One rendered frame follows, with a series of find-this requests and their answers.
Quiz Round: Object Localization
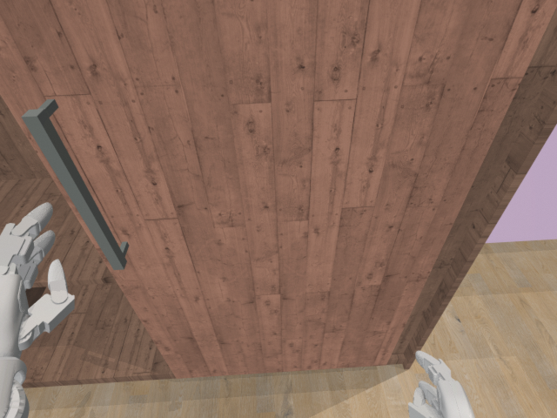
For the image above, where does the right robot hand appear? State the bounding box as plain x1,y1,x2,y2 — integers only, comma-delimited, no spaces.
408,351,475,418

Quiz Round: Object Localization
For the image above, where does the left robot hand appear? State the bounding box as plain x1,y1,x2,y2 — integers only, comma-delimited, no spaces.
0,202,75,360

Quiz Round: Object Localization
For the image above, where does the robot left forearm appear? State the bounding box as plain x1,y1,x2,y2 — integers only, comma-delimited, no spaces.
0,357,30,418

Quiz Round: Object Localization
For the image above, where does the handle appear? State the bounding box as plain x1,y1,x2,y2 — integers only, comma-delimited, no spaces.
21,99,129,270

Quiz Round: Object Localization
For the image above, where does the wardrobe door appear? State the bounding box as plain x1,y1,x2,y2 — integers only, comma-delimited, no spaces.
0,0,557,379
392,7,557,354

